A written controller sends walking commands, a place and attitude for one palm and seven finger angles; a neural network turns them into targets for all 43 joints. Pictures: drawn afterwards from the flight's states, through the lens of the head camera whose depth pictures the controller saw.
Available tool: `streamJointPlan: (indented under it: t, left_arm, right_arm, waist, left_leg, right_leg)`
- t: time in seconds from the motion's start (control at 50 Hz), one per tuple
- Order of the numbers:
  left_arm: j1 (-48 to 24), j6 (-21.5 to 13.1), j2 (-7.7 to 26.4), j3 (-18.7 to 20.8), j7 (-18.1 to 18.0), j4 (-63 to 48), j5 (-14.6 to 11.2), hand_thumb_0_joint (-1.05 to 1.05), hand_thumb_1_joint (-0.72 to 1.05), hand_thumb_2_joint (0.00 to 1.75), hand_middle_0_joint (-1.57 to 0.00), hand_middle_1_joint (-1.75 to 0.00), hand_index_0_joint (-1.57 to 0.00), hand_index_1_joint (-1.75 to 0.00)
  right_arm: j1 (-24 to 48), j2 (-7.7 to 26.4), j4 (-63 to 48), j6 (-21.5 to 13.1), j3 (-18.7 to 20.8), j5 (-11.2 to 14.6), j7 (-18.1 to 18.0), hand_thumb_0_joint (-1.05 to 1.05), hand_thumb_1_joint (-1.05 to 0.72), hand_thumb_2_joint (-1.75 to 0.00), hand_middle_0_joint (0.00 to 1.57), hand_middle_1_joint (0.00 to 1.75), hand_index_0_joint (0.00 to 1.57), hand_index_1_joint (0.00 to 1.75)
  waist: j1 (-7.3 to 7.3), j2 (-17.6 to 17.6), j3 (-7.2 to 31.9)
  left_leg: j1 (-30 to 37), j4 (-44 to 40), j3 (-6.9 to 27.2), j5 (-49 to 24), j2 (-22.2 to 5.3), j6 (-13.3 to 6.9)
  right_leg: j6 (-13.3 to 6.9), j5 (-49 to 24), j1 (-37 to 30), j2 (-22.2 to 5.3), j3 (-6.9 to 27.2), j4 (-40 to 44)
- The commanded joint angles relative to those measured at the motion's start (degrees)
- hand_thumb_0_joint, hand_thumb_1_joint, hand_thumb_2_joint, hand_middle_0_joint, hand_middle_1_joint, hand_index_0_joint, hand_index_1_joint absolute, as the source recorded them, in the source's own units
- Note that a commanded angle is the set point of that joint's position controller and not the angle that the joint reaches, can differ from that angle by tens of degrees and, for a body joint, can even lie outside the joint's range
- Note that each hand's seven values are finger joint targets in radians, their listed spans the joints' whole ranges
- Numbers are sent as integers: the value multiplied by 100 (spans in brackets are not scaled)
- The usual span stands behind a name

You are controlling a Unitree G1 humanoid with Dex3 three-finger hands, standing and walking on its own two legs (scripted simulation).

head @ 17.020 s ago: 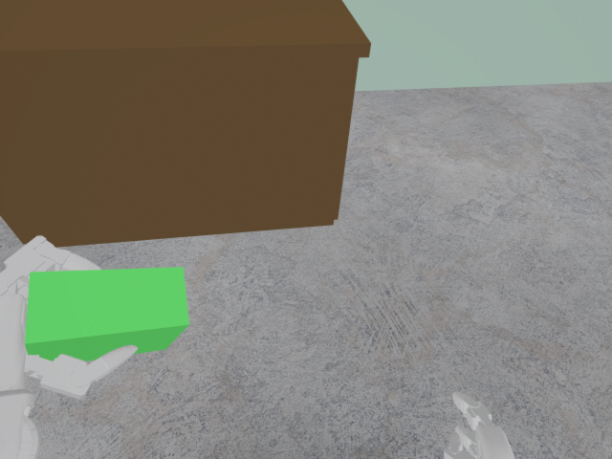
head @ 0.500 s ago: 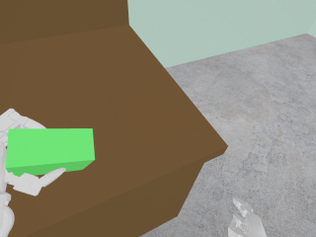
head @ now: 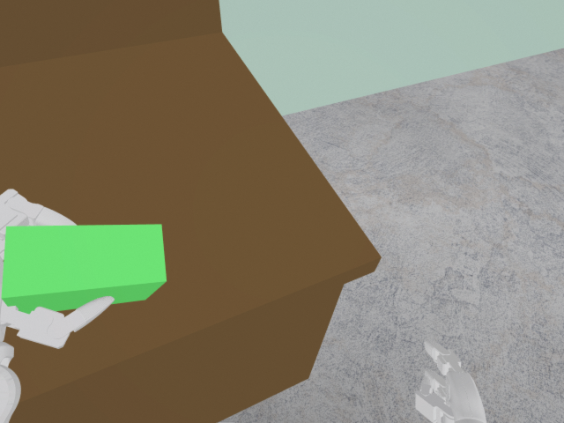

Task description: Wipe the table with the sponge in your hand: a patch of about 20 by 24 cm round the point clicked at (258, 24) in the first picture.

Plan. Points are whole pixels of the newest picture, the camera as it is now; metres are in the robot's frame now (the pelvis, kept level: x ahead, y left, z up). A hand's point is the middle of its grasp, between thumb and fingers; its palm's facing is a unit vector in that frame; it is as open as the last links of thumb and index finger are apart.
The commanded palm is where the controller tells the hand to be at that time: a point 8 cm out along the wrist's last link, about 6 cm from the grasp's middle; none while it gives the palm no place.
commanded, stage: shuffle to correct the standing spot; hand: left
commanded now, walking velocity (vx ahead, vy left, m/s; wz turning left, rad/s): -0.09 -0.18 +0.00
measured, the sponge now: (112, 268) +0.24 +0.21 +0.15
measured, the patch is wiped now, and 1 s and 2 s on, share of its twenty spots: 0.00 0.00 0.00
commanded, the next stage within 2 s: come to a stop and stand still in 1.60 s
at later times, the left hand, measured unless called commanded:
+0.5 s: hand (70, 285) +0.21 +0.23 +0.17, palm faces +0.32 -0.84 -0.43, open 10.2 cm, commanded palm +0.15 +0.27 +0.18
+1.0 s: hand (74, 281) +0.21 +0.23 +0.17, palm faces +0.35 -0.84 -0.41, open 10.3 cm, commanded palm +0.15 +0.27 +0.18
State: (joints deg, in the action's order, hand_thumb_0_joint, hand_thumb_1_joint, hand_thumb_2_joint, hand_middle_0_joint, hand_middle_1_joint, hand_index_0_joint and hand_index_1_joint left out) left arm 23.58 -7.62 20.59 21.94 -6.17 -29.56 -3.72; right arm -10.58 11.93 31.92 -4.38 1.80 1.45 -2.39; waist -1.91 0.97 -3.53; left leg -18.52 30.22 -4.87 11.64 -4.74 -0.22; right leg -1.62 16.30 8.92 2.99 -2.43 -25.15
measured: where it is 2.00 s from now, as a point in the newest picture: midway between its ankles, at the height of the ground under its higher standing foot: outside the picture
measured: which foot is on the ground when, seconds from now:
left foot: down 0.00-1.00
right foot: down 0.00-1.00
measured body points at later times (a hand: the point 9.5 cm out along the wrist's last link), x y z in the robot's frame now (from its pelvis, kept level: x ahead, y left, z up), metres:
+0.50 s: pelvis -0.02 -0.01 -0.01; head +0.03 +0.00 +0.44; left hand +0.18 +0.27 +0.20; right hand +0.16 -0.24 -0.09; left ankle +0.05 +0.12 -0.74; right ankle -0.03 -0.10 -0.74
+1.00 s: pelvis -0.01 -0.01 -0.01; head +0.02 -0.01 +0.44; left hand +0.19 +0.27 +0.19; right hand +0.16 -0.25 -0.09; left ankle +0.05 +0.11 -0.74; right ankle -0.03 -0.10 -0.74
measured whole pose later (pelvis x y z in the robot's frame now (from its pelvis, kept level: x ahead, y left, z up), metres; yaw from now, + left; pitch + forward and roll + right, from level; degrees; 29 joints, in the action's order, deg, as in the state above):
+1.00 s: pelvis -0.01 -0.01 -0.01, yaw +0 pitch -1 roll -2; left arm 26.0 -6.8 22.5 22.2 -5.2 -32.7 -4.9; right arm -11.9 11.7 32.7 -3.9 1.6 0.9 -2.8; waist -0.6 1.4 -4.6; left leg -20.5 34.3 -1.3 13.1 -4.6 0.6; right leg -2.7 18.3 10.6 3.7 -4.3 -29.4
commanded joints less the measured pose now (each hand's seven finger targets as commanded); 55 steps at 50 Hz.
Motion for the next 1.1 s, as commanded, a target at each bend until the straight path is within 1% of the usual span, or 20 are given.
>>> streamJointPlan:
  t: [0.0, 0.14, 0.18, 0.24, 0.28, 0.34, 0.44, 0.48, 0.52, 0.58, 0.66, 0.74, 0.76, 0.8, 0.88, 0.92, 0.96, 1.02, 1.06, 1.08]
  left_arm:
    - [-79, -309, 1023, 417, 7, -1147, -56, 0, 10, 130, -120, -160, -120, -160]
    - [139, -319, 1142, 587, 11, -1224, -136, 0, 10, 130, -120, -160, -120, -160]
    - [243, -325, 1042, 482, 0, -1385, -146, 0, 10, 130, -120, -160, -120, -160]
    - [240, -411, 1217, 658, 30, -1597, -108, 0, 10, 130, -120, -160, -120, -160]
    - [353, -422, 1112, 623, 44, -1473, -89, 0, 10, 130, -120, -160, -120, -160]
    - [502, -417, 1195, 736, 88, -1453, -100, 0, 10, 130, -120, -160, -120, -160]
    - [567, -304, 1171, 675, 56, -1386, -236, 0, 10, 130, -120, -160, -120, -160]
    - [599, -278, 1111, 623, -16, -1449, -234, 0, 10, 130, -120, -160, -120, -160]
    - [341, -296, 1170, 649, -10, -1573, -220, 0, 10, 130, -120, -160, -120, -160]
    - [424, -289, 1125, 628, -13, -1404, -106, 0, 10, 130, -120, -160, -120, -160]
    - [317, -278, 1262, 726, -39, -1504, -16, 0, 10, 130, -120, -160, -120, -160]
    - [476, -217, 1134, 629, 8, -1293, -161, 0, 10, 130, -120, -160, -120, -160]
    - [516, -211, 1175, 674, -42, -1348, -163, 0, 10, 130, -120, -160, -120, -160]
    - [297, -244, 1191, 668, -55, -1420, -184, 0, 10, 130, -120, -160, -120, -160]
    - [280, -238, 1084, 555, -18, -1315, -104, 0, 10, 130, -120, -160, -120, -160]
    - [102, -235, 1116, 540, 18, -1322, -47, 0, 10, 130, -120, -160, -120, -160]
    - [204, -235, 1142, 574, -8, -1389, -31, 0, 10, 130, -120, -160, -120, -160]
    - [232, -223, 1091, 501, -16, -1440, -185, 0, 10, 130, -120, -160, -120, -160]
    - [225, -294, 1219, 620, -94, -1613, -171, 0, 10, 130, -120, -160, -120, -160]
    - [324, -341, 1158, 607, -84, -1577, -176, 0, 10, 130, -120, -160, -120, -160]
  right_arm:
    - [421, 654, -934, -238, 244, 16, -58, 0, -90, -90, 20, 30, 20, 30]
    - [373, 639, -940, -192, 267, 11, -81, 0, -90, -90, 20, 30, 20, 30]
    - [355, 625, -949, -196, 220, 9, -105, 0, -90, -90, 20, 30, 20, 30]
    - [315, 627, -1002, -228, 239, -26, -125, 0, -90, -90, 20, 30, 20, 30]
    - [302, 596, -971, -214, 188, -65, -102, 0, -90, -90, 20, 30, 20, 30]
    - [299, 651, -1042, -256, 258, -43, -52, 0, -90, -90, 20, 30, 20, 30]
    - [208, 613, -987, -241, 277, 29, -95, 0, -90, -90, 20, 30, 20, 30]
    - [200, 579, -892, -235, 198, -27, -122, 0, -90, -90, 20, 30, 20, 30]
    - [315, 665, -926, -259, 222, -28, -162, 0, -90, -90, 20, 30, 20, 30]
    - [365, 635, -942, -243, 141, -99, -175, 0, -90, -90, 20, 30, 20, 30]
    - [250, 670, -915, -261, 186, -49, -71, 0, -90, -90, 20, 30, 20, 30]
    - [82, 646, -827, -268, 286, 8, -66, 0, -90, -90, 20, 30, 20, 30]
    - [99, 634, -766, -288, 256, 9, -77, 0, -90, -90, 20, 30, 20, 30]
    - [113, 658, -720, -292, 245, -28, -102, 0, -90, -90, 20, 30, 20, 30]
    - [271, 657, -768, -235, 165, -66, -128, 0, -90, -90, 20, 30, 20, 30]
    - [292, 647, -790, -231, 160, -84, -76, 0, -90, -90, 20, 30, 20, 30]
    - [285, 638, -841, -218, 181, 24, -31, 0, -90, -90, 20, 30, 20, 30]
    - [185, 623, -848, -232, 261, 70, -45, 0, -90, -90, 20, 30, 20, 30]
    - [311, 575, -834, -257, 181, 46, -87, 0, -90, -90, 20, 30, 20, 30]
    - [251, 563, -833, -237, 153, 0, -108, 0, -90, -90, 20, 30, 20, 30]
  waist:
    - [99, 176, 888]
    - [128, -163, 857]
    - [137, 42, 854]
    - [85, 328, 1017]
    - [71, 621, 1109]
    - [30, 633, 1051]
    - [194, -587, 788]
    - [234, -273, 910]
    - [213, 226, 797]
    - [179, 1178, 606]
    - [150, 754, 733]
    - [236, -619, 674]
    - [268, -520, 892]
    - [256, -340, 1041]
    - [191, 1086, 778]
    - [107, 909, 570]
    - [127, 312, 691]
    - [208, -823, 707]
    - [210, -215, 841]
    - [205, 36, 944]
  left_leg:
    - [1101, -100, 490, -1063, -414, -259]
    - [901, 284, 346, -580, -230, -212]
    - [1011, 124, 428, -1056, -276, -229]
    - [1222, -83, 579, -2137, -603, -325]
    - [1200, -271, 713, -2442, -796, -393]
    - [812, -203, 682, -1191, -817, -346]
    - [676, 757, 231, 723, 35, -52]
    - [798, 409, 384, 377, -65, -115]
    - [859, -295, 845, 105, -397, -239]
    - [416, -1441, 2013, 1282, -1234, -615]
    - [252, -968, 1269, 1281, -739, -392]
    - [382, 726, 373, 810, 44, -113]
    - [624, 897, 359, 423, 91, -118]
    - [766, 494, 481, -710, -92, -181]
    - [1108, -577, 1588, -1264, -921, -624]
    - [682, -602, 1663, -950, -1038, -591]
    - [499, -84, 1013, -202, -531, -364]
    - [396, 1111, 272, 123, 164, -94]
    - [768, 471, 387, -749, 13, -132]
    - [1140, 101, 541, -1465, -222, -256]
  right_leg:
    - [85, -1495, 596, -644, 448, 408]
    - [-3, -1668, 718, -839, 660, 451]
    - [-29, -1814, 796, -782, 555, 321]
    - [309, -2035, 701, -573, 323, 32]
    - [315, -1381, 571, -442, 214, -98]
    - [252, -801, 384, -501, 296, 241]
    - [-342, -802, 1225, -1066, 977, 733]
    - [-448, -901, 1197, -1015, 818, 411]
    - [-142, -554, 1239, -602, 487, 23]
    - [186, 577, 1023, -206, 217, -761]
    - [75, 249, 263, -299, 117, 325]
    - [-465, -638, 833, -973, 782, 726]
    - [-601, -1248, 912, -1117, 897, 558]
    - [-430, -2020, 674, -984, 574, 21]
    - [207, -354, 1071, -287, 92, -676]
    - [169, 328, 647, -340, 198, 26]
    - [51, -467, 256, -448, 284, 701]
    - [-434, -2474, 574, -1282, 940, 571]
    - [-406, -3029, 658, -1249, 853, 91]
    - [-152, -2833, 791, -972, 508, -229]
